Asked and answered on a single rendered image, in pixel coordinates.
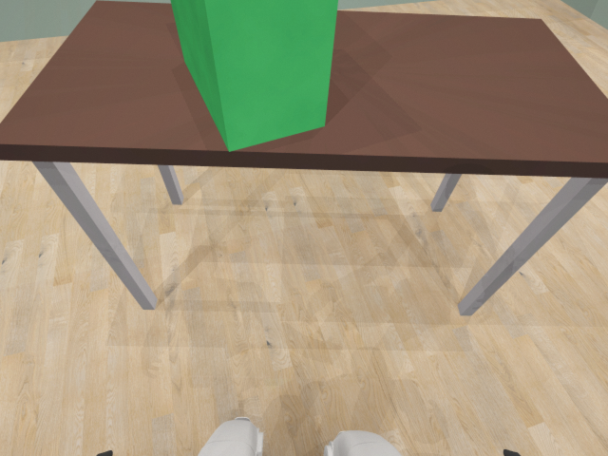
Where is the table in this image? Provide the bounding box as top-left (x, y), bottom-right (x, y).
top-left (0, 0), bottom-right (608, 316)

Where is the carton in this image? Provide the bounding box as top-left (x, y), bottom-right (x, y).
top-left (171, 0), bottom-right (338, 152)

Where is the robot thigh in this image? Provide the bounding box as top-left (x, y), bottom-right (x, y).
top-left (198, 420), bottom-right (263, 456)
top-left (324, 430), bottom-right (402, 456)

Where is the robot left thigh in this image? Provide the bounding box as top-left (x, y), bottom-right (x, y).
top-left (198, 420), bottom-right (263, 456)

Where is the robot right thigh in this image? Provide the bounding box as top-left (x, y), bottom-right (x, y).
top-left (324, 430), bottom-right (402, 456)

